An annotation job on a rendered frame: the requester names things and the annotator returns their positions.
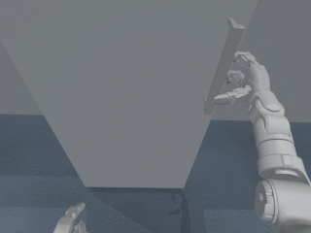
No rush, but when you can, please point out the handle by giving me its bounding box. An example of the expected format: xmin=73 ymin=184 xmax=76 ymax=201
xmin=203 ymin=17 xmax=245 ymax=115

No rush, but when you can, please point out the robot right forearm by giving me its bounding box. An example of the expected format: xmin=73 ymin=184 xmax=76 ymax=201
xmin=247 ymin=90 xmax=311 ymax=186

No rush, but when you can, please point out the fridge door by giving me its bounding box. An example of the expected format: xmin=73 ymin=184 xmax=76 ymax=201
xmin=0 ymin=0 xmax=259 ymax=188

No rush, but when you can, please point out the robot right hand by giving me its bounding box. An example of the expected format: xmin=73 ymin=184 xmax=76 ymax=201
xmin=213 ymin=51 xmax=270 ymax=106

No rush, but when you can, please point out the robot right upper arm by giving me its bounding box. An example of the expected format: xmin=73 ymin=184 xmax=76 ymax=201
xmin=254 ymin=179 xmax=311 ymax=233

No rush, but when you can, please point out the robot left hand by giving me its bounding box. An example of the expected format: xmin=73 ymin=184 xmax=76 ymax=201
xmin=53 ymin=202 xmax=88 ymax=233

